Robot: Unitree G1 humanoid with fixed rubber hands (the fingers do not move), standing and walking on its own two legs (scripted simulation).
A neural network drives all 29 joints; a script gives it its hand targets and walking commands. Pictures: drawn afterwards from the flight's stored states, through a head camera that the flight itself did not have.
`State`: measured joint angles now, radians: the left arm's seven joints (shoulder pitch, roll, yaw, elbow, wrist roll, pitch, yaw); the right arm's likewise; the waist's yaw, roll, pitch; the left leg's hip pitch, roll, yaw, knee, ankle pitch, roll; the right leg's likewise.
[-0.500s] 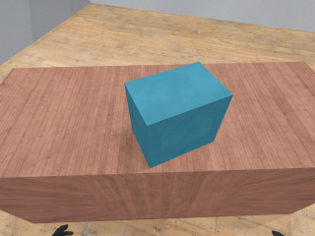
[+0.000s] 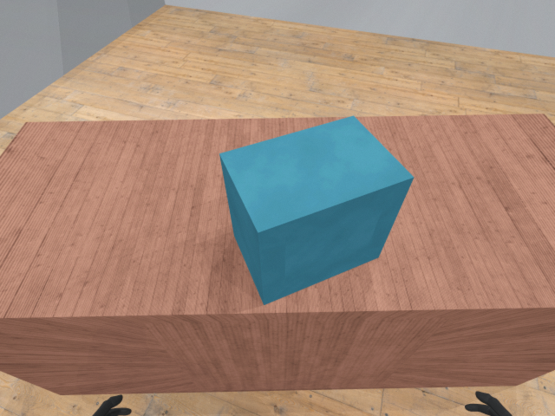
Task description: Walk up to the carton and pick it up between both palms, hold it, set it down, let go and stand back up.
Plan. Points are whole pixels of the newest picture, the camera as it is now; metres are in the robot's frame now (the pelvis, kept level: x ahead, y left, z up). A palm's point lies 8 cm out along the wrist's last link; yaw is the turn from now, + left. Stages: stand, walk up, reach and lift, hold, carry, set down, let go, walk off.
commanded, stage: walk up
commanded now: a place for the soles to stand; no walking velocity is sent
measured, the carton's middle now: (308, 211) +0.44 -0.02 +0.00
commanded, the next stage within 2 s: stand in 0.20 s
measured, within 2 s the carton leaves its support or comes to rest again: neither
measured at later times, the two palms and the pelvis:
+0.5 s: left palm out of the picture +0.12 +0.30 -0.12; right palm out of the picture +0.11 -0.31 -0.11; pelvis -0.01 -0.01 -0.01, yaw +0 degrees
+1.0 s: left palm (128, 399) +0.15 +0.24 -0.07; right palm out of the picture +0.13 -0.34 -0.07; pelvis -0.01 -0.04 +0.00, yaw -2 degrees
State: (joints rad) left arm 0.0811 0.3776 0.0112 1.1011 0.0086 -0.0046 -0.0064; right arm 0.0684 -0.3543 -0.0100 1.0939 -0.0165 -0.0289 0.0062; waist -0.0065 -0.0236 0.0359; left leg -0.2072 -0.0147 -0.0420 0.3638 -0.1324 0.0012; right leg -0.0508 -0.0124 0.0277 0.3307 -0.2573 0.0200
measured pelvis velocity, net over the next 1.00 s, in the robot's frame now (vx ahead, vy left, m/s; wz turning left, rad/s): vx -0.01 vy -0.04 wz -0.03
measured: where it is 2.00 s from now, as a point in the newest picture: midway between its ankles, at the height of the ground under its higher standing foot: outside the picture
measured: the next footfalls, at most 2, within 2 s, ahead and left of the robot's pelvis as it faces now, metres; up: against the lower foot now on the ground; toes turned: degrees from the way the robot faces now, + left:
none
